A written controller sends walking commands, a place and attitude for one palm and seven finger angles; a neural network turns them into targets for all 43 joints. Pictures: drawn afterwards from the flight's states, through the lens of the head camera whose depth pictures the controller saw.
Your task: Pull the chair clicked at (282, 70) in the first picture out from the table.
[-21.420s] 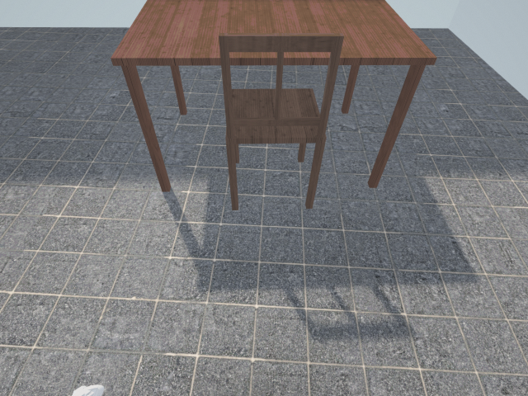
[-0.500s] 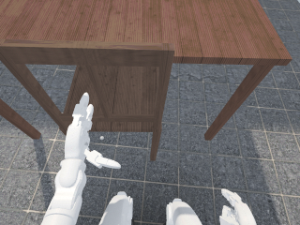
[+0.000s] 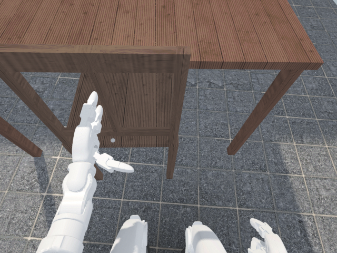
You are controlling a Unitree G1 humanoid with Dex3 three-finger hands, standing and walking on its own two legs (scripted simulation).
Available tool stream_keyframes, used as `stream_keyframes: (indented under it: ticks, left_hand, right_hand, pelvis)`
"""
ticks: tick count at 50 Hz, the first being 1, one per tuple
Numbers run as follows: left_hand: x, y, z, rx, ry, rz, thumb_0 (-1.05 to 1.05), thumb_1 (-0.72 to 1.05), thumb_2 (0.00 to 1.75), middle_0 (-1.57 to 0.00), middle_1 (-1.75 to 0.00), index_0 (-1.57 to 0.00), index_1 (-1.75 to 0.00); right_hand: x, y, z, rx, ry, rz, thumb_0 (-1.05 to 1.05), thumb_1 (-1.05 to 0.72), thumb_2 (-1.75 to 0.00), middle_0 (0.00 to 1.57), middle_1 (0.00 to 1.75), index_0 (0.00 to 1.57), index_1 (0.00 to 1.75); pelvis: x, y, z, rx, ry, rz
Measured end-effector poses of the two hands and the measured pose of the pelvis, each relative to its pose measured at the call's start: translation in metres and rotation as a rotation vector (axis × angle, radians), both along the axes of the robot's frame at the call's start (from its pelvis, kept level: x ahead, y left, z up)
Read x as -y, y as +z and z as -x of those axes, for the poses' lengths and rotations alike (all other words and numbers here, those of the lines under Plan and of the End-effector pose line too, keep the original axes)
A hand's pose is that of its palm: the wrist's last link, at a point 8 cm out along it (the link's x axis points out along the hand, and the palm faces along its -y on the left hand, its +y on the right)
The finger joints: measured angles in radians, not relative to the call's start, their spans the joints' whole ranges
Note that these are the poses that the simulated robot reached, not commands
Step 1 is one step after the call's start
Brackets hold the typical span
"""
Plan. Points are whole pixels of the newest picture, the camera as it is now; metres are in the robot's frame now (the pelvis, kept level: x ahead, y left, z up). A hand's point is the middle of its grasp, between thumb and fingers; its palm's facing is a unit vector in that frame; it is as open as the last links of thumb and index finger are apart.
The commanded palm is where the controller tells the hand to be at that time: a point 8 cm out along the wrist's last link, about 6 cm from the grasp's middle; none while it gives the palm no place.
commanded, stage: push the fingers through the gap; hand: left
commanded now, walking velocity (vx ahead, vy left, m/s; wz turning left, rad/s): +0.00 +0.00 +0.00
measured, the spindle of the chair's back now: (108, 105) +0.48 +0.17 +0.01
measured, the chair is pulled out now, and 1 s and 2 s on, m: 0.00 0.00 0.00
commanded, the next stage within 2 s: hook a spindle and tug to test in 1.14 s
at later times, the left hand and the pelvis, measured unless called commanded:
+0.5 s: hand (112, 121) +0.42 +0.15 +0.03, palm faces +0.03 -1.00 -0.02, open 16.9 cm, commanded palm +0.40 +0.19 +0.03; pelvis +0.00 +0.01 +0.00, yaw -1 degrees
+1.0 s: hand (116, 111) +0.45 +0.14 +0.02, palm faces +0.05 -1.00 -0.03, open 16.9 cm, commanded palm +0.42 +0.19 +0.02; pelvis +0.00 +0.01 +0.00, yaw -1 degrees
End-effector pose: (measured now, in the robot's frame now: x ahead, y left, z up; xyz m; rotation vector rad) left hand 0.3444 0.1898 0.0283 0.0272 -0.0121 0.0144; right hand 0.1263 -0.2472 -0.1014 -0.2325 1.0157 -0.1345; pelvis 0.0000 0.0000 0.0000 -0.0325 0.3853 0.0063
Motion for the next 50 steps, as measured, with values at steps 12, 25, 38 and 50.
stream_keyframes:
  ticks: [12, 25, 38, 50]
  left_hand:
    - [-0.013, -0.002, -0.023, 0.004, 0.016, 0.002, -0.01, -0.5, 0.3, -0.06, -0.08, -0.06, -0.08]
    - [-0.009, -0.002, -0.052, 0.009, 0.018, 0.011, -0.01, -0.5, 0.3, -0.06, -0.08, -0.06, -0.08]
    - [-0.002, -0.003, -0.081, 0.003, 0.025, 0.0, -0.01, -0.5, 0.3, -0.06, -0.08, -0.06, -0.08]
    - [-0.002, -0.006, -0.084, -0.006, 0.036, 0.001, -0.01, -0.5, 0.3, -0.06, -0.08, -0.06, -0.08]
  right_hand:
    - [0.003, -0.003, 0.024, -0.071, -0.032, 0.016, 0.01, -0.91, -0.9, 0.2, 0.3, 0.2, 0.3]
    - [-0.001, -0.006, 0.041, -0.123, -0.057, 0.022, 0.01, -0.91, -0.9, 0.2, 0.3, 0.2, 0.3]
    - [-0.005, -0.012, 0.065, -0.209, -0.082, 0.009, 0.01, -0.91, -0.9, 0.2, 0.3, 0.2, 0.3]
    - [-0.001, -0.012, 0.079, -0.261, -0.111, 0.002, 0.0, -0.91, -0.9, 0.2, 0.3, 0.2, 0.3]
  pelvis:
    - [-0.004, 0.0, 0.0, -0.013, -0.002, 0.006]
    - [-0.011, -0.002, 0.001, -0.032, -0.007, 0.012]
    - [-0.013, -0.004, 0.001, -0.054, -0.011, 0.014]
    - [-0.01, -0.002, -0.002, -0.057, -0.018, 0.009]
